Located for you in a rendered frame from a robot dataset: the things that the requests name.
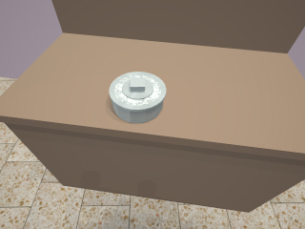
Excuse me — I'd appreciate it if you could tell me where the pot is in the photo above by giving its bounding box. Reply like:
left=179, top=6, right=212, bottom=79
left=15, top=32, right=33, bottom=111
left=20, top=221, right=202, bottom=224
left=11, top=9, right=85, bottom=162
left=112, top=101, right=163, bottom=124

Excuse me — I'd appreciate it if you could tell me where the lid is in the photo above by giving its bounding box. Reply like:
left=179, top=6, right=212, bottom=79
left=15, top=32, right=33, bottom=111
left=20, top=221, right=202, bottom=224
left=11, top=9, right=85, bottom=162
left=109, top=72, right=167, bottom=112

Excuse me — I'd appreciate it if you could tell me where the knob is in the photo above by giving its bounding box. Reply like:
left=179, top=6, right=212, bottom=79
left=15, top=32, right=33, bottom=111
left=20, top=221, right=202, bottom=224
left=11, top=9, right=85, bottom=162
left=130, top=77, right=146, bottom=91

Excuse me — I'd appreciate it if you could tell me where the table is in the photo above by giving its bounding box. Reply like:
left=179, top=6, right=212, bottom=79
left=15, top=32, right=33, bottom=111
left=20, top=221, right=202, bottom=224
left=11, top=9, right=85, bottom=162
left=0, top=0, right=305, bottom=213

